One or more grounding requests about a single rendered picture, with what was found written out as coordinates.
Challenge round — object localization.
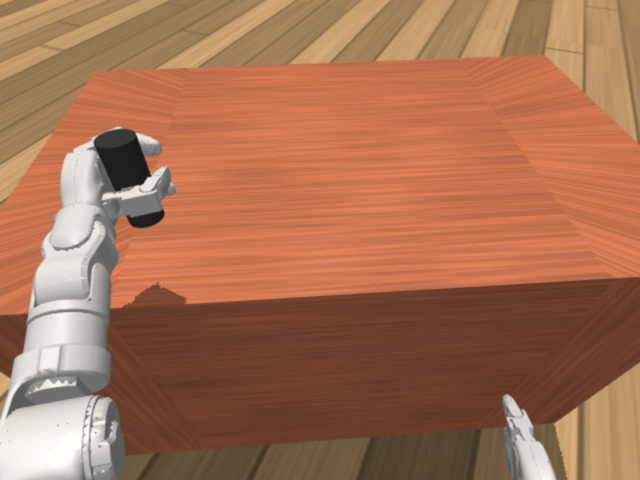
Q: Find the left robot arm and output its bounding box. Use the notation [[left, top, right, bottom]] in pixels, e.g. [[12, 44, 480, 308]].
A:
[[0, 204, 125, 480]]

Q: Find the left robot hand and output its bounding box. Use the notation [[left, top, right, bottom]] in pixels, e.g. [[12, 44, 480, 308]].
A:
[[60, 127, 176, 226]]

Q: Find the right robot hand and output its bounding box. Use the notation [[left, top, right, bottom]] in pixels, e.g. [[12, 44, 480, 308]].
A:
[[502, 394, 557, 480]]

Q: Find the can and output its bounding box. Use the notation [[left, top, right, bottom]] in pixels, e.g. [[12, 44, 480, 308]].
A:
[[94, 129, 164, 228]]

